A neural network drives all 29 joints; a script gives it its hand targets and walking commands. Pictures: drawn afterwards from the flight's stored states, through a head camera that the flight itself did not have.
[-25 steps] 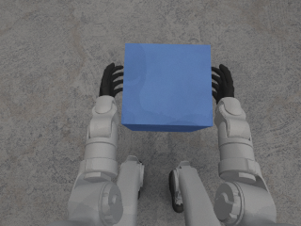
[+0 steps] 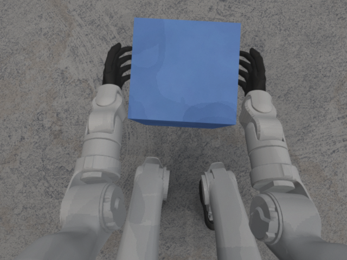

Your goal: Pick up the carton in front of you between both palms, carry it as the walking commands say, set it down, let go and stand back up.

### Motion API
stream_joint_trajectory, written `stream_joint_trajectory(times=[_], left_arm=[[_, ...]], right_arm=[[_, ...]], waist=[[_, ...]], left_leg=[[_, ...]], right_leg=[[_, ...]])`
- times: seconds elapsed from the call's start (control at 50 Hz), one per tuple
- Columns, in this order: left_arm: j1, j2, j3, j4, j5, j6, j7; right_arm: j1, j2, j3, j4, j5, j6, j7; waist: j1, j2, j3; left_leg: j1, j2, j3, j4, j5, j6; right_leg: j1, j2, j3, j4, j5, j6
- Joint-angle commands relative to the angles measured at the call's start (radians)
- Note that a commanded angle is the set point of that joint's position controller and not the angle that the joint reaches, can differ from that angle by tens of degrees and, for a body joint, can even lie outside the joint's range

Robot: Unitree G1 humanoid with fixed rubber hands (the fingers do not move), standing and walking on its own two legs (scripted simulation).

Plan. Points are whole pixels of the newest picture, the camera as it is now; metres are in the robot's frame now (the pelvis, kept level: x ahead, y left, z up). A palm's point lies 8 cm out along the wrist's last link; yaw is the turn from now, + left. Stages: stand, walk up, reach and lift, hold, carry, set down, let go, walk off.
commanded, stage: set down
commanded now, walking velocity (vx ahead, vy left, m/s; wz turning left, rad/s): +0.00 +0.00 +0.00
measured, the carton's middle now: (182, 85) +0.48 +0.03 -0.20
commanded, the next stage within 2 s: none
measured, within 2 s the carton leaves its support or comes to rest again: rests again in 1.78 s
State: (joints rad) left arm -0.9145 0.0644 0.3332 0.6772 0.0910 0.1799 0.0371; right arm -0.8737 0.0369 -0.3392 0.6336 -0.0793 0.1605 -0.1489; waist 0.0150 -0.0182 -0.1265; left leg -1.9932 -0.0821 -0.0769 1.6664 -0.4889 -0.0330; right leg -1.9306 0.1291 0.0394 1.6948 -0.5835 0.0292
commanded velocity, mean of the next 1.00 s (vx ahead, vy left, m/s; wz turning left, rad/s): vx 0.00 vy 0.00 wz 0.00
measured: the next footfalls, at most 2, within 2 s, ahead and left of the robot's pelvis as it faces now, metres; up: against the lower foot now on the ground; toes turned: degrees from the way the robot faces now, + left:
none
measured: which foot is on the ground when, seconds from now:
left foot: down 0.00-1.00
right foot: down 0.00-1.00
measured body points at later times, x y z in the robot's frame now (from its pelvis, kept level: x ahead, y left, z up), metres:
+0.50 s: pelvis -0.03 +0.01 -0.10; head +0.33 +0.05 +0.16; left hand +0.52 +0.19 -0.27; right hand +0.53 -0.11 -0.26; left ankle +0.09 +0.12 -0.48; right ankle +0.06 -0.12 -0.48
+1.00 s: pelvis -0.02 +0.00 -0.13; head +0.34 +0.01 +0.13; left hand +0.50 +0.21 -0.30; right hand +0.52 -0.10 -0.31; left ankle +0.09 +0.12 -0.48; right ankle +0.06 -0.12 -0.48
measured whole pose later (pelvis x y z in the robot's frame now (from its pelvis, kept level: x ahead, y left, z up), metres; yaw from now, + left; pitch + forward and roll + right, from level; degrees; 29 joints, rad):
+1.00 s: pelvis -0.02 +0.00 -0.13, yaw -1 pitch +40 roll +0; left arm -1.31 0.23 0.38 0.89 0.06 0.22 0.02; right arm -1.36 -0.10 -0.34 0.92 -0.08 0.18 -0.17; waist 0.06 -0.02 0.26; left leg -2.27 -0.07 -0.04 2.13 -0.55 -0.04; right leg -2.22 0.18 0.03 2.17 -0.65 0.05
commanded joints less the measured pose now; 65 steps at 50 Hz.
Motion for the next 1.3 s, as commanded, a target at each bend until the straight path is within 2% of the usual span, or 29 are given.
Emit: stream_joint_trajectory(times=[0.0, 0.1, 0.22, 0.28, 0.34, 0.42, 0.5, 0.58, 0.62, 0.64, 0.66, 0.72, 0.76, 0.8, 0.86, 0.92, 0.96, 1.02, 1.1, 1.2, 1.28], left_arm=[[-0.662, -0.838, -0.46, -0.025, -0.06, 0.02, -0.12], [-0.812, -0.843, -0.389, 0.061, -0.033, 0.053, -0.12], [-0.951, -0.823, -0.326, 0.13, -0.007, 0.077, -0.143], [-0.989, -0.805, -0.316, 0.141, -0.01, 0.081, -0.153], [-1.007, -0.79, -0.337, 0.135, -0.034, 0.075, -0.16], [-1.024, -0.765, -0.388, 0.106, -0.091, 0.058, -0.171], [-1.055, -0.72, -0.422, 0.056, -0.149, 0.038, -0.19], [-1.08, -0.695, -0.439, -0.035, -0.217, 0.018, -0.21], [-1.049, -0.69, -0.438, -0.025, -0.238, 0.017, -0.214], [-1.018, -0.691, -0.434, 0.007, -0.233, 0.019, -0.218], [-1.0, -0.698, -0.431, 0.045, -0.215, 0.02, -0.223], [-0.966, -0.692, -0.375, 0.138, -0.141, 0.026, -0.255], [-0.951, -0.687, -0.327, 0.161, -0.102, 0.029, -0.277], [-0.964, -0.689, -0.308, 0.151, -0.094, 0.027, -0.289], [-1.022, -0.684, -0.314, 0.121, -0.117, 0.017, -0.293], [-1.072, -0.658, -0.338, 0.106, -0.149, 0.01, -0.289], [-1.043, -0.62, -0.31, 0.18, -0.126, 0.019, -0.283], [-0.994, -0.575, -0.266, 0.257, -0.081, 0.027, -0.28], [-0.976, -0.564, -0.217, 0.307, -0.044, 0.025, -0.275], [-0.955, -0.559, -0.207, 0.329, -0.033, 0.018, -0.266], [-0.906, -0.533, -0.169, 0.368, -0.011, 0.021, -0.265]], right_arm=[[-0.794, 0.781, 0.516, -0.025, 0.086, 0.004, 0.176], [-0.92, 0.742, 0.373, 0.086, 0.046, 0.029, 0.205], [-0.99, 0.691, 0.208, 0.206, -0.021, 0.057, 0.265], [-1.03, 0.675, 0.188, 0.212, -0.021, 0.065, 0.287], [-1.078, 0.678, 0.237, 0.185, 0.022, 0.065, 0.296], [-1.138, 0.697, 0.359, 0.127, 0.109, 0.057, 0.289], [-1.178, 0.726, 0.476, 0.08, 0.176, 0.05, 0.265], [-1.217, 0.785, 0.603, -0.02, 0.225, 0.038, 0.225], [-1.196, 0.806, 0.632, -0.04, 0.242, 0.031, 0.203], [-1.174, 0.811, 0.628, -0.029, 0.245, 0.028, 0.197], [-1.114, 0.8, 0.597, 0.057, 0.233, 0.033, 0.195], [-0.977, 0.785, 0.454, 0.262, 0.152, 0.039, 0.215], [-0.935, 0.778, 0.351, 0.311, 0.091, 0.041, 0.229], [-0.935, 0.762, 0.301, 0.31, 0.062, 0.037, 0.235], [-0.99, 0.732, 0.305, 0.285, 0.057, 0.024, 0.231], [-1.11, 0.7, 0.367, 0.194, 0.089, 0.008, 0.223], [-1.139, 0.655, 0.383, 0.212, 0.091, 0.011, 0.223], [-1.108, 0.608, 0.347, 0.255, 0.058, 0.023, 0.236], [-1.086, 0.574, 0.294, 0.298, 0.049, 0.027, 0.261], [-1.027, 0.535, 0.233, 0.355, 0.028, 0.021, 0.281], [-0.998, 0.496, 0.202, 0.383, 0.0, 0.02, 0.289]], waist=[[0.044, 0.031, -1.089], [0.009, 0.066, -0.923], [-0.024, 0.128, -0.83], [-0.019, 0.137, -0.841], [0.009, 0.123, -0.892], [0.058, 0.064, -0.983], [0.108, -0.031, -1.051], [0.135, -0.171, -1.163], [0.146, -0.208, -1.216], [0.145, -0.207, -1.194], [0.151, -0.17, -1.098], [0.131, -0.07, -0.759], [0.102, -0.024, -0.655], [0.078, 0.003, -0.643], [0.058, -0.005, -0.662], [0.068, -0.05, -0.695], [0.082, -0.072, -0.629], [0.077, -0.084, -0.478], [0.084, -0.055, -0.392], [0.06, -0.007, -0.337], [0.049, -0.024, -0.274]], left_leg=[[0.75, -0.077, 0.096, -0.022, 0.36, -0.017], [0.672, -0.066, 0.09, 0.007, 0.192, -0.02], [0.658, -0.058, 0.072, 0.061, 0.117, -0.021], [0.657, -0.053, 0.076, 0.103, 0.142, -0.02], [0.658, -0.046, 0.093, 0.157, 0.222, -0.018], [0.637, -0.033, 0.114, 0.235, 0.353, -0.009], [0.552, -0.022, 0.123, 0.298, 0.432, 0.006], [0.466, -0.027, 0.123, 0.339, 0.537, 0.016], [0.427, -0.032, 0.125, 0.351, 0.564, 0.018], [0.415, -0.034, 0.125, 0.356, 0.555, 0.023], [0.394, -0.032, 0.129, 0.355, 0.532, 0.024], [0.292, -0.018, 0.13, 0.351, 0.414, 0.025], [0.25, -0.018, 0.135, 0.345, 0.345, 0.021], [0.234, -0.021, 0.142, 0.346, 0.321, 0.015], [0.223, -0.021, 0.138, 0.359, 0.314, 0.012], [0.238, -0.018, 0.124, 0.368, 0.314, 0.017], [0.237, -0.015, 0.12, 0.364, 0.273, 0.026], [0.197, -0.013, 0.116, 0.352, 0.16, 0.034], [0.211, -0.015, 0.107, 0.345, 0.132, 0.044], [0.248, -0.017, 0.081, 0.344, 0.177, 0.042], [0.233, -0.019, 0.066, 0.347, 0.167, 0.046]], right_leg=[[0.377, 0.074, -0.088, -0.065, 0.303, 0.028], [0.212, 0.068, -0.106, -0.007, 0.137, 0.002], [0.028, 0.059, -0.127, 0.077, 0.078, -0.018], [-0.002, 0.054, -0.129, 0.117, 0.091, -0.018], [0.022, 0.048, -0.127, 0.158, 0.138, -0.01], [0.104, 0.042, -0.122, 0.218, 0.229, 0.006], [0.232, 0.037, -0.101, 0.266, 0.339, 0.016], [0.439, 0.039, -0.086, 0.311, 0.548, 0.027], [0.539, 0.038, -0.068, 0.326, 0.658, 0.03], [0.526, 0.042, -0.063, 0.325, 0.666, 0.033], [0.453, 0.047, -0.056, 0.314, 0.619, 0.032], [0.207, 0.057, -0.046, 0.288, 0.43, 0.016], [0.128, 0.064, -0.051, 0.276, 0.354, 0.0], [0.116, 0.068, -0.053, 0.274, 0.333, -0.013], [0.123, 0.064, -0.059, 0.287, 0.327, -0.019], [0.148, 0.051, -0.069, 0.307, 0.321, -0.018], [0.131, 0.044, -0.073, 0.303, 0.263, -0.017], [0.07, 0.038, -0.082, 0.292, 0.141, -0.017], [-0.01, 0.041, -0.086, 0.302, 0.085, -0.019], [-0.088, 0.041, -0.094, 0.326, 0.11, -0.026], [-0.119, 0.034, -0.091, 0.327, 0.098, -0.029]])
